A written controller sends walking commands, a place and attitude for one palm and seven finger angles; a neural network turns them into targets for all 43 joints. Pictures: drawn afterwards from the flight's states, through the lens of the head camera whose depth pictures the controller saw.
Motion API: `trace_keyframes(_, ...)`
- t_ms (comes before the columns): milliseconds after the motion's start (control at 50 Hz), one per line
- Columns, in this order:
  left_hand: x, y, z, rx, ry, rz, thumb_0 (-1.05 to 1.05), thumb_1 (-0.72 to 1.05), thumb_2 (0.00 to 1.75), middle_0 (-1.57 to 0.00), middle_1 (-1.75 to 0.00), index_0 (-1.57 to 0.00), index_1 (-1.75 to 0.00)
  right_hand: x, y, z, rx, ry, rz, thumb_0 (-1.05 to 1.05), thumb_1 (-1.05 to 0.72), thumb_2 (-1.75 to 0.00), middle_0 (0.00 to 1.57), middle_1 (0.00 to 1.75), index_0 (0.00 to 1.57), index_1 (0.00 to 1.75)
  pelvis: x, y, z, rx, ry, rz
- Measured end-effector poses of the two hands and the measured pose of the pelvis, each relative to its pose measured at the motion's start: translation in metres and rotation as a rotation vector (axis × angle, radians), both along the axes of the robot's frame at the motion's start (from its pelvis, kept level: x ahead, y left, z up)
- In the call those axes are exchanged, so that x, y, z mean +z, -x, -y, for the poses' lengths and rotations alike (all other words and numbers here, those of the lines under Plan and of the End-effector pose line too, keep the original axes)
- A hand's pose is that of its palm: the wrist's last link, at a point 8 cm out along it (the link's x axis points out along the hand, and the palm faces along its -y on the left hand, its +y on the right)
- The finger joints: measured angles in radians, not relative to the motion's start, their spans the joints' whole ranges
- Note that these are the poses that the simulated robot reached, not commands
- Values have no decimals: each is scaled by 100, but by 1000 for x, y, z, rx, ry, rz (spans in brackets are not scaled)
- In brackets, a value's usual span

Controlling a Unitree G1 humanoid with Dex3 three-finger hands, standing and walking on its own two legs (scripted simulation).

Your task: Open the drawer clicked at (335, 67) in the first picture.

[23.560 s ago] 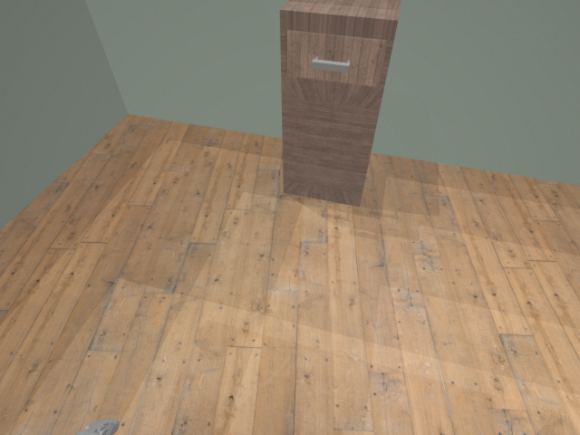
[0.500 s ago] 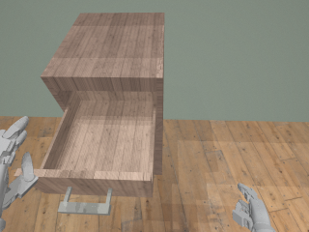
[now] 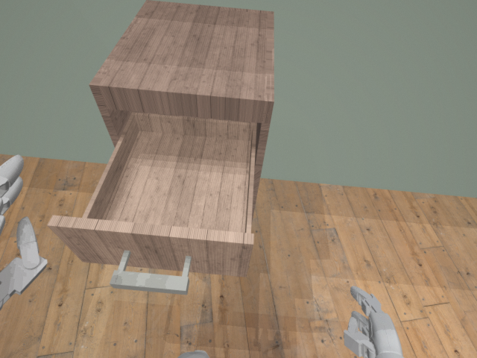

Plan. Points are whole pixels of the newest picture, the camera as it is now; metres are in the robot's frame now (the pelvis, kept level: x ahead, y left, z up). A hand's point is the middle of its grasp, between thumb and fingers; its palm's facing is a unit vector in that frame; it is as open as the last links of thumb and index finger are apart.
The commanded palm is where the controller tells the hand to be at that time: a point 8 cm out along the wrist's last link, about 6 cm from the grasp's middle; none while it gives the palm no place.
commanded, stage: step back with the hand held close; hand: left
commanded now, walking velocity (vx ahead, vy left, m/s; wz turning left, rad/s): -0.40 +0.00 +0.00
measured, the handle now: (153, 270) +0.26 +0.18 -0.06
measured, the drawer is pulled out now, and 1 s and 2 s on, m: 0.30 0.30 0.30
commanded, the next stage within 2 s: stop stepping back and stand still in 0.66 s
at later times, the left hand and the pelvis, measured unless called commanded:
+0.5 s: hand (50, 312) +0.14 +0.20 +0.17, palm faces +0.26 -0.82 -0.51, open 7.4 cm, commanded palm +0.08 +0.25 +0.19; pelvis -0.06 -0.02 +0.01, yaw -2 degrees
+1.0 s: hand out of the picture -0.02 +0.17 +0.17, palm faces +0.31 -0.83 -0.45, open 7.4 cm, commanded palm -0.07 +0.22 +0.19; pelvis -0.21 -0.05 +0.01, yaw -2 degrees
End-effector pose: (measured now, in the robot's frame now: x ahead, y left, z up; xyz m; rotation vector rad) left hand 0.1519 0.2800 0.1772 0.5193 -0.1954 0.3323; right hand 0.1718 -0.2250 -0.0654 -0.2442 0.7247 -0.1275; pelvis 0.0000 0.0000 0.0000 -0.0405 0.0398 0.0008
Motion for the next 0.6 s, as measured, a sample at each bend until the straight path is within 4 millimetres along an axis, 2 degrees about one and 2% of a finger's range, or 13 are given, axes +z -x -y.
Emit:
trace_keyframes(180,8,0,-4,-21,-71,40,2,88,90,-21,-30,-22,-30,-3,18,3,-15,12,-2,1,-91,-90,21,30,20,30,-3,10,1,-4,-9,-22)
trace_keyframes(300,7,4,25,-100,-44,9,2,89,90,-20,-30,-21,-30,-9,28,10,5,-21,-9,1,-91,-90,21,30,20,30,0,31,13,-43,4,-26)
trace_keyframes(400,11,24,47,-181,-67,-18,2,88,90,-21,-30,-22,-30,-7,43,25,-40,-43,13,1,-91,-90,21,30,20,30,-1,48,23,-40,11,-8)
trace_keyframes(440,12,32,45,-175,-70,-13,1,88,90,-21,-30,-22,-30,-3,51,32,-72,-33,9,1,-91,-90,21,30,20,30,1,52,24,-35,-6,-9)
trace_keyframes(520,8,48,29,-94,-52,-18,1,88,90,-21,-31,-22,-30,7,66,39,-100,15,-11,1,-91,-90,20,30,20,30,6,62,21,-24,-34,-21)
trace_keyframes(600,-1,66,15,-57,-25,-14,1,88,90,-21,-30,-22,-30,10,80,39,-94,52,-6,1,-91,-90,20,29,20,30,2,83,15,-3,-35,-15)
